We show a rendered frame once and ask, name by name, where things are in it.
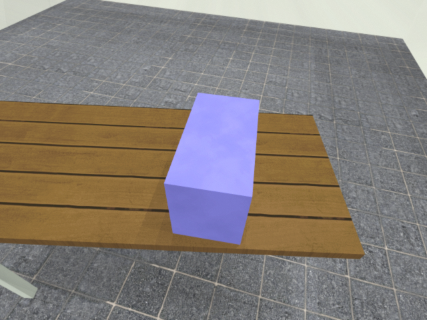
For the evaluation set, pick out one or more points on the table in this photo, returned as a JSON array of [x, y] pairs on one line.
[[93, 176]]

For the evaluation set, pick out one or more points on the carton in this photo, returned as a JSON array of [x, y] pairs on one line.
[[209, 184]]

